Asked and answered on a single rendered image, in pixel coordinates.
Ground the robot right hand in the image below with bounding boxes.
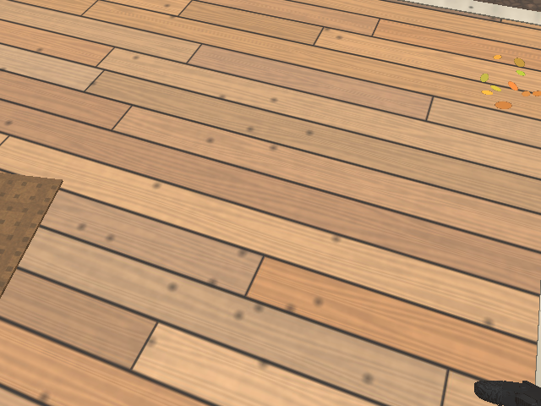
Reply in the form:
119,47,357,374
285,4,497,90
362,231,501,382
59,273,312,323
474,381,541,406

